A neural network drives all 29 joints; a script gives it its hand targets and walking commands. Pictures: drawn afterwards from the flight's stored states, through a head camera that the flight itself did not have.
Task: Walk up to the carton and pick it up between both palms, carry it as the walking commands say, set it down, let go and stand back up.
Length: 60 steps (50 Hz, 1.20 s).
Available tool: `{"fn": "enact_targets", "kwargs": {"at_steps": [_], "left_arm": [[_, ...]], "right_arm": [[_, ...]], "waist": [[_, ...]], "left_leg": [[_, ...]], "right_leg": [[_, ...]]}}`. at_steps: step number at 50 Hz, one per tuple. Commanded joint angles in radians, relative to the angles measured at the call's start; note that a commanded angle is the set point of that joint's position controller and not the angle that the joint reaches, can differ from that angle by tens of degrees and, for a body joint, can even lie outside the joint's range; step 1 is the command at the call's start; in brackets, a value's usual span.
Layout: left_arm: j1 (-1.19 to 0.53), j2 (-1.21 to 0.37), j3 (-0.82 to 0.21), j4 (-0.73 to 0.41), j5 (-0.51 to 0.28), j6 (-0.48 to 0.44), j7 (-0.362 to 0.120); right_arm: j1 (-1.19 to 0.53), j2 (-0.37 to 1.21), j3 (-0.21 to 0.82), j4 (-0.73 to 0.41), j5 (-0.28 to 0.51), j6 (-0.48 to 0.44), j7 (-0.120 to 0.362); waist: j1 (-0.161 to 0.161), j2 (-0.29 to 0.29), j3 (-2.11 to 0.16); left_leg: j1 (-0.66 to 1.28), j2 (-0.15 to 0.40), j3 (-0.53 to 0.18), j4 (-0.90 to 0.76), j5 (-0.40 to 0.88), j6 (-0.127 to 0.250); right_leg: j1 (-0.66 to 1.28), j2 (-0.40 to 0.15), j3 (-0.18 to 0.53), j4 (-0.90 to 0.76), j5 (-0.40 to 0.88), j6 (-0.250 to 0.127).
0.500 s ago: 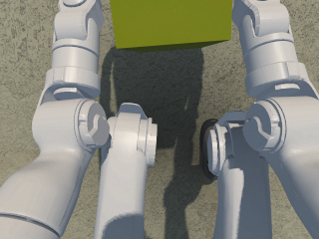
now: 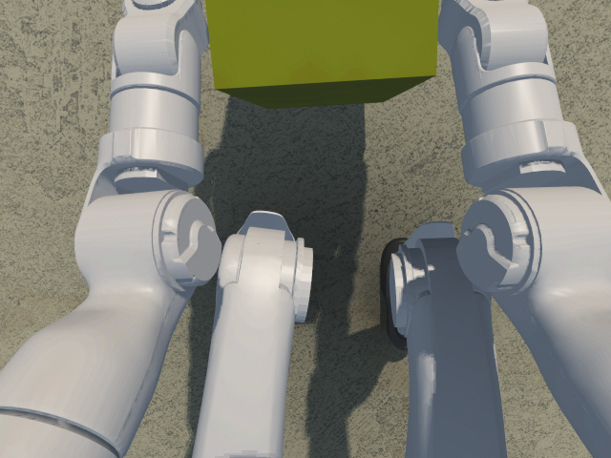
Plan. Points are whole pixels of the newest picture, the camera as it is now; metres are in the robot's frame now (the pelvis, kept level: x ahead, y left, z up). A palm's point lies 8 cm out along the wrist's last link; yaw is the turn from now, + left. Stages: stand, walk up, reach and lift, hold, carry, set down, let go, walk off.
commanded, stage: reach and lift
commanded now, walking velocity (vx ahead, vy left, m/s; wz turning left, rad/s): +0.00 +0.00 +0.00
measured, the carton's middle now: out of the picture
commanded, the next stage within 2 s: none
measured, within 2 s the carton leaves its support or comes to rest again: neither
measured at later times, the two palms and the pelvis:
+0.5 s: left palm out of the picture +0.54 +0.19 -0.08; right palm out of the picture +0.56 -0.08 -0.08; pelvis +0.01 +0.00 +0.04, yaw +0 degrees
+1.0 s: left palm out of the picture +0.52 +0.18 +0.01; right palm out of the picture +0.53 -0.08 +0.01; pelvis +0.00 +0.00 +0.09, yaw +1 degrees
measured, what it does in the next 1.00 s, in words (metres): rises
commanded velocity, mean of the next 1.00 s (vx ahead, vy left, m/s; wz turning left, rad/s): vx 0.00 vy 0.00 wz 0.00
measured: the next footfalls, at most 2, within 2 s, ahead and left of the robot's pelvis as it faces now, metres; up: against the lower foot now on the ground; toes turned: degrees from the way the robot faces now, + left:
none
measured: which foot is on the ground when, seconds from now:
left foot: down 0.00-1.00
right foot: down 0.00-1.00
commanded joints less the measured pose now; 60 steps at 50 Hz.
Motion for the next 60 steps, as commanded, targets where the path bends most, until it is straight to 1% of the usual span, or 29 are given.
{"fn": "enact_targets", "kwargs": {"at_steps": [1, 5, 11, 17, 29, 39, 45, 60], "left_arm": [[-0.584, -1.013, -0.405, -0.018, -0.113, 0.0, -0.331], [-0.593, -1.031, -0.414, -0.039, -0.108, 0.008, -0.325], [-0.588, -1.05, -0.422, -0.056, -0.1, 0.016, -0.316], [-0.558, -1.075, -0.429, -0.06, -0.096, 0.021, -0.316], [-0.509, -1.12, -0.456, -0.091, -0.1, 0.03, -0.311], [-0.458, -1.151, -0.405, -0.046, -0.054, 0.042, -0.311], [-0.444, -1.171, -0.382, -0.034, -0.031, 0.048, -0.311], [-0.402, -1.235, -0.395, -0.046, -0.018, 0.061, -0.299]], "right_arm": [[-0.604, 0.985, 0.352, -0.037, 0.092, -0.007, 0.272], [-0.616, 0.996, 0.351, -0.059, 0.087, 0.001, 0.279], [-0.609, 1.021, 0.359, -0.076, 0.083, 0.013, 0.286], [-0.583, 1.047, 0.371, -0.091, 0.078, 0.021, 0.288], [-0.536, 1.104, 0.414, -0.144, 0.081, 0.033, 0.278], [-0.485, 1.127, 0.379, -0.107, 0.048, 0.043, 0.275], [-0.467, 1.14, 0.358, -0.091, 0.031, 0.048, 0.276], [-0.417, 1.177, 0.356, -0.104, 0.013, 0.06, 0.291]], "waist": [[0.018, 0.037, -1.225], [0.012, 0.048, -1.265], [0.016, 0.048, -1.307], [0.016, 0.04, -1.34], [0.021, 0.021, -1.413], [0.017, 0.018, -1.322], [0.013, 0.02, -1.306], [-0.004, 0.04, -1.333]], "left_leg": [[0.674, -0.047, 0.158, -0.198, 0.33, 0.027], [0.708, -0.052, 0.154, -0.222, 0.346, 0.025], [0.744, -0.056, 0.153, -0.25, 0.367, 0.023], [0.768, -0.059, 0.153, -0.268, 0.4, 0.021], [0.833, -0.066, 0.152, -0.312, 0.451, 0.018], [0.837, -0.068, 0.15, -0.387, 0.381, 0.02], [0.856, -0.069, 0.15, -0.432, 0.344, 0.022], [0.971, -0.078, 0.14, -0.54, 0.321, 0.02]], "right_leg": [[0.524, 0.054, -0.159, -0.182, 0.279, -0.056], [0.531, 0.053, -0.159, -0.204, 0.284, -0.057], [0.559, 0.055, -0.158, -0.229, 0.299, -0.054], [0.6, 0.059, -0.154, -0.25, 0.331, -0.052], [0.708, 0.065, -0.139, -0.304, 0.393, -0.043], [0.713, 0.062, -0.132, -0.389, 0.334, -0.04], [0.726, 0.061, -0.131, -0.439, 0.3, -0.038], [0.793, 0.059, -0.132, -0.547, 0.271, -0.037]]}}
